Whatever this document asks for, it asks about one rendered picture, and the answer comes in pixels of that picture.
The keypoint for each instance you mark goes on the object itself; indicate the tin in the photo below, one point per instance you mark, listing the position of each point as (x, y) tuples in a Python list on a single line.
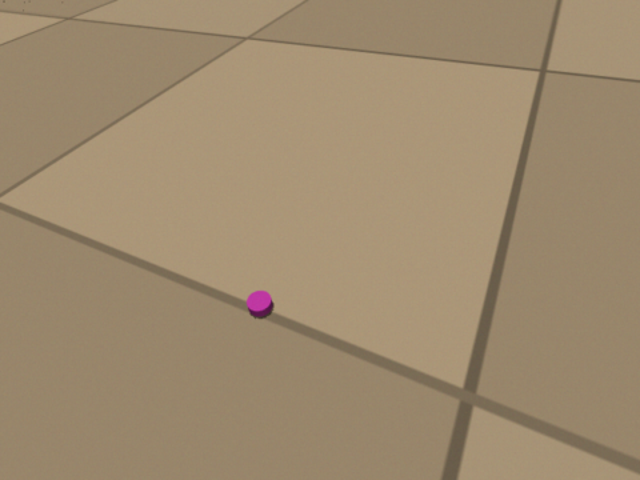
[(259, 303)]

